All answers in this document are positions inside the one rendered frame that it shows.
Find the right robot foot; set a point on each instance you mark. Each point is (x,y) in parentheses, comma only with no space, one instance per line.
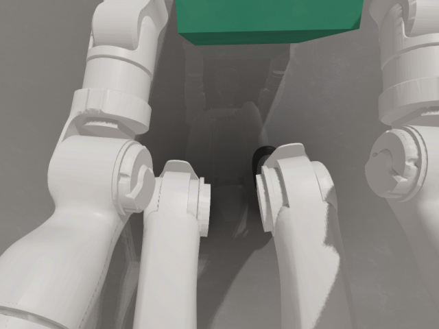
(258,160)

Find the carton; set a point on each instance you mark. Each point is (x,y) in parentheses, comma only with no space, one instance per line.
(244,22)

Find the robot right forearm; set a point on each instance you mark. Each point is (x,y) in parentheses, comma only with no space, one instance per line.
(409,50)

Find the right robot upper arm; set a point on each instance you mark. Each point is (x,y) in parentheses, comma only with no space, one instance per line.
(404,169)

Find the robot left forearm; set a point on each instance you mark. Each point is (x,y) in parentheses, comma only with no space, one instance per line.
(113,101)

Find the left robot thigh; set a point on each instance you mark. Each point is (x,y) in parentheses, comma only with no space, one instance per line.
(167,287)

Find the left robot upper arm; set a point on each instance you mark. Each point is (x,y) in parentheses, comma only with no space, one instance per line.
(52,277)

